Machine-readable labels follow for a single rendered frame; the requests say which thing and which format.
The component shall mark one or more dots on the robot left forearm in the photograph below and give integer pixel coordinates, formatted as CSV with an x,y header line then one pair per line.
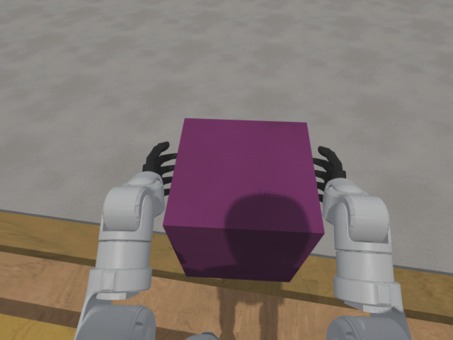
x,y
127,222

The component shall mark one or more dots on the carton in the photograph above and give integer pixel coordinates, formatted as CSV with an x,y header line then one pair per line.
x,y
243,202

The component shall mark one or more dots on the left robot upper arm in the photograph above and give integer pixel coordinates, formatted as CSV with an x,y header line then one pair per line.
x,y
118,322

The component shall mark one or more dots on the right robot upper arm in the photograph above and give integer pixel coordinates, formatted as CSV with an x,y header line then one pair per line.
x,y
364,328

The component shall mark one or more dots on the robot right forearm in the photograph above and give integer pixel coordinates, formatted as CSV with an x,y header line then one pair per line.
x,y
365,276

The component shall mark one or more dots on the right robot hand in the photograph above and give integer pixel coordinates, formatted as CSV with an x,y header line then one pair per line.
x,y
333,168

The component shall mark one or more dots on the left robot hand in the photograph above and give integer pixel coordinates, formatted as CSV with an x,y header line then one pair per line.
x,y
154,163

